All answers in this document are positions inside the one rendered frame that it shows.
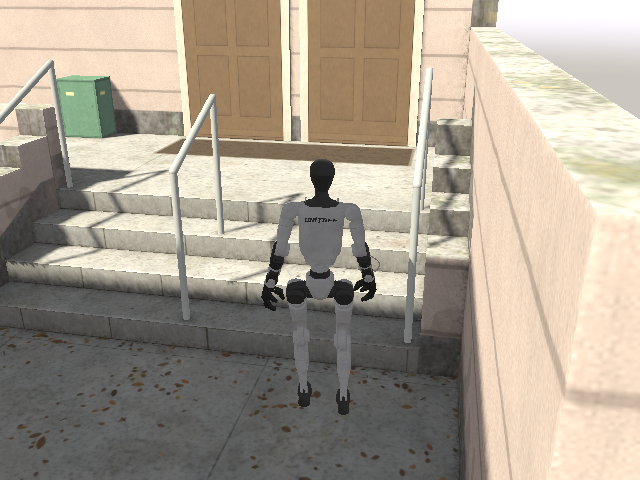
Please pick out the stairs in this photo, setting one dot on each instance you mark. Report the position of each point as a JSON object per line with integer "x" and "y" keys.
{"x": 105, "y": 265}

